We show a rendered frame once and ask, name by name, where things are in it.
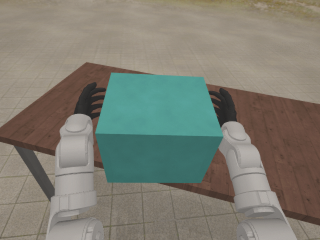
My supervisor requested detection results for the table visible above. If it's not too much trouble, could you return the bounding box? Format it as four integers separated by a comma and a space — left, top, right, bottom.
0, 62, 320, 226

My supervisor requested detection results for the robot right forearm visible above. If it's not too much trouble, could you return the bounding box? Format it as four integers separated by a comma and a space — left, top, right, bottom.
218, 121, 297, 240

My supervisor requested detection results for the robot left upper arm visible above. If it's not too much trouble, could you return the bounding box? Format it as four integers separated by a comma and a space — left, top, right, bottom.
47, 217, 104, 240

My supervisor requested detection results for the robot left forearm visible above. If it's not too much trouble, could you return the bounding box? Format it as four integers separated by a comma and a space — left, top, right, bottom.
45, 113, 97, 240

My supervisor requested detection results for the robot left hand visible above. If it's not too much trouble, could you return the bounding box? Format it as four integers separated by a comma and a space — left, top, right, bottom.
73, 82, 106, 120

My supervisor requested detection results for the robot right hand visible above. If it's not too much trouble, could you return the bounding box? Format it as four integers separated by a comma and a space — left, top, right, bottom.
208, 88, 237, 128

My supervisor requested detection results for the robot right upper arm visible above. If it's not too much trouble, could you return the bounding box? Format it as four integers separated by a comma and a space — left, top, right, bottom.
236, 218, 296, 240

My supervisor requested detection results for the carton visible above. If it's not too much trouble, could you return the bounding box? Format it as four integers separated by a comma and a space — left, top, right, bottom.
95, 72, 224, 183

